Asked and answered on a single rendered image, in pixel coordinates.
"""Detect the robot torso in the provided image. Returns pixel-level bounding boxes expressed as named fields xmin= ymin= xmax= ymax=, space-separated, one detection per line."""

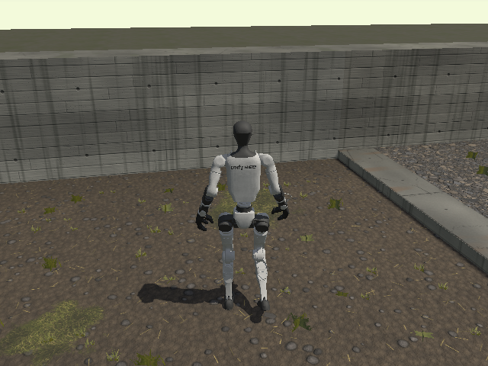
xmin=226 ymin=150 xmax=262 ymax=229

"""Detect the right robot hand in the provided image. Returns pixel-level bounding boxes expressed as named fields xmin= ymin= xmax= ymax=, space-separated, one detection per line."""
xmin=271 ymin=207 xmax=289 ymax=220

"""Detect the left robot forearm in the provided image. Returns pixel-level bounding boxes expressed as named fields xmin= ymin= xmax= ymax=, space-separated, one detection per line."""
xmin=198 ymin=185 xmax=214 ymax=217

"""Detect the right robot forearm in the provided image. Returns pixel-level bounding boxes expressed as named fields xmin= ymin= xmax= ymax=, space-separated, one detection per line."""
xmin=273 ymin=183 xmax=287 ymax=210

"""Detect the left robot upper arm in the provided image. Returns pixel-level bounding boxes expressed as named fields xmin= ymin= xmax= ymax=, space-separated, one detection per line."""
xmin=206 ymin=154 xmax=227 ymax=197

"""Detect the left robot hand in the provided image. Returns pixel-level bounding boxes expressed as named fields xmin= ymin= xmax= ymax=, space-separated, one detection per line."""
xmin=195 ymin=213 xmax=214 ymax=231

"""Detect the robot head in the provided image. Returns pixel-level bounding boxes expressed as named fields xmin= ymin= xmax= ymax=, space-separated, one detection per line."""
xmin=230 ymin=120 xmax=256 ymax=158

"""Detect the right robot upper arm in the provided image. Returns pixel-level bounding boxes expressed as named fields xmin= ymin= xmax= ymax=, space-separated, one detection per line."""
xmin=259 ymin=153 xmax=281 ymax=195

